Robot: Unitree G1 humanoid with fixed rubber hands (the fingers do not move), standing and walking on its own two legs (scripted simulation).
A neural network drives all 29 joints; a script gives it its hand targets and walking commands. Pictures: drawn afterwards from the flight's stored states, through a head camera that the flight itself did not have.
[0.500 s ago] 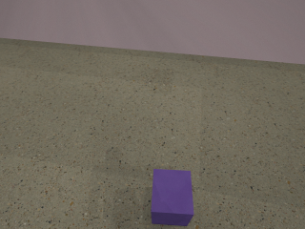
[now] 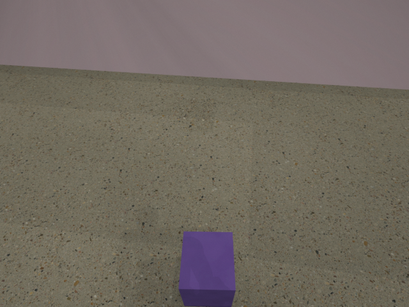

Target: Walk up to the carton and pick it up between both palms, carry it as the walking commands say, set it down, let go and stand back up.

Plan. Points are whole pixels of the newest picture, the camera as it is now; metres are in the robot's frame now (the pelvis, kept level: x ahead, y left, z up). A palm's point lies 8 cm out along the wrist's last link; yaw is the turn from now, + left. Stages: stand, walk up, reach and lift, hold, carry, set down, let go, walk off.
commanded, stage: stand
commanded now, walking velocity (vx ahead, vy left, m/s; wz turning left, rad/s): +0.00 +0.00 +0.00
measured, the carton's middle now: (207, 270) +0.41 +0.03 -0.64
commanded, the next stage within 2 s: reach and lift in 0.70 s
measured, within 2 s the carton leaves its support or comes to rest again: neither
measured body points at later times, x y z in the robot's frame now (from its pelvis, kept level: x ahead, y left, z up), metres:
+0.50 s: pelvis +0.01 +0.02 +0.00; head +0.03 +0.03 +0.45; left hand +0.01 +0.24 -0.16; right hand +0.05 -0.21 -0.15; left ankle -0.01 +0.11 -0.74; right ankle +0.00 -0.09 -0.74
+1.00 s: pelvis -0.02 +0.02 -0.02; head +0.00 +0.02 +0.42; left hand +0.14 +0.24 -0.14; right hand +0.16 -0.20 -0.14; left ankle -0.01 +0.11 -0.74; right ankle +0.00 -0.09 -0.74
